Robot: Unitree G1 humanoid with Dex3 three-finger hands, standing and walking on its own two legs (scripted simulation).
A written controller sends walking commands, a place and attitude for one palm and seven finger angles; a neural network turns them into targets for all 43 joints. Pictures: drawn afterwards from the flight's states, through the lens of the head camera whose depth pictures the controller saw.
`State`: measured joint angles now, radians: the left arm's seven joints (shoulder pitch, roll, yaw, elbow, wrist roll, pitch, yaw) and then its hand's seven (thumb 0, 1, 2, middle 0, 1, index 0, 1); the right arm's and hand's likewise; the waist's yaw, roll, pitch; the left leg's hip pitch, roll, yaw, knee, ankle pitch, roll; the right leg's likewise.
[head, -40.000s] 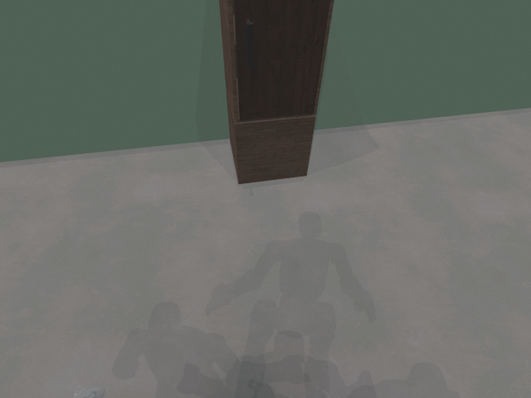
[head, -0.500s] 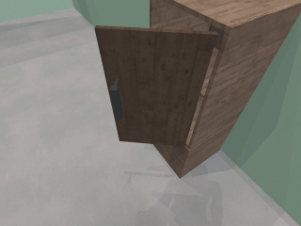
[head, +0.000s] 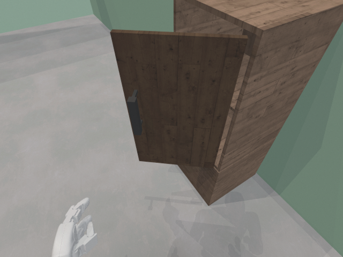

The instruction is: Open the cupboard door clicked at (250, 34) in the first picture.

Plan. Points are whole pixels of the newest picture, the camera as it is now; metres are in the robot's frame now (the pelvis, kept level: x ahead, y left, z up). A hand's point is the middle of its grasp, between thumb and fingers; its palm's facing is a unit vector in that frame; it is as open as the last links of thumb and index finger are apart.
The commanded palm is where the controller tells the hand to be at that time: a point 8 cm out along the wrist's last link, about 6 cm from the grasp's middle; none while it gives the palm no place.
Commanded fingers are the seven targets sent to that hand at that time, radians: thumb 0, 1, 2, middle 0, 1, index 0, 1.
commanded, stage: raise the hand with hooked fingers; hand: left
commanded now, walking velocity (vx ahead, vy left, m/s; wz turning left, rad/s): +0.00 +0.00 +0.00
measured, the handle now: (136, 112) +0.55 +0.14 +0.00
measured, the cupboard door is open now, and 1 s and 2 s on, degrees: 51 51 51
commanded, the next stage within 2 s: move the hooked fingers beside the handle in 1.94 s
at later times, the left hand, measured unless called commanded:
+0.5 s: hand (90, 232) +0.19 +0.20 -0.03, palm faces -0.10 -0.99 -0.05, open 10.1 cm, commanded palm +0.16 +0.26 -0.03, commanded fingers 0.00 0.11 0.56 -0.26 -0.81 -0.26 -0.81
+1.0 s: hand (70, 211) +0.23 +0.25 -0.01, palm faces -0.07 -1.00 -0.05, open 13.0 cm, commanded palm +0.20 +0.30 +0.00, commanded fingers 0.00 -0.48 0.31 -0.30 -1.18 -0.30 -1.18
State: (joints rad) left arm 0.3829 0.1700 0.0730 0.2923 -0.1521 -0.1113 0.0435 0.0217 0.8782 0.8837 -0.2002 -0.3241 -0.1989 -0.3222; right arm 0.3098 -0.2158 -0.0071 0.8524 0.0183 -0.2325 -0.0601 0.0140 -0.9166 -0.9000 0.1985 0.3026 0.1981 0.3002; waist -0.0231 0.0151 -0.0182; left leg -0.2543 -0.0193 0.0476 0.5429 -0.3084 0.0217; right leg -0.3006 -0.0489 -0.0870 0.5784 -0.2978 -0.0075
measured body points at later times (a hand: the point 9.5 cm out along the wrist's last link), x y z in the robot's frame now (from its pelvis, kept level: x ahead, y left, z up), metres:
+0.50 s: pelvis -0.04 -0.02 -0.08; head +0.02 -0.01 +0.36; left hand +0.19 +0.25 -0.03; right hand +0.15 -0.24 -0.16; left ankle -0.02 +0.10 -0.73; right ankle +0.00 -0.11 -0.73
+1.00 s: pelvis -0.03 +0.01 -0.06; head +0.03 +0.03 +0.39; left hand +0.22 +0.30 +0.00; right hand +0.14 -0.24 -0.12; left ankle -0.02 +0.10 -0.73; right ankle +0.00 -0.11 -0.73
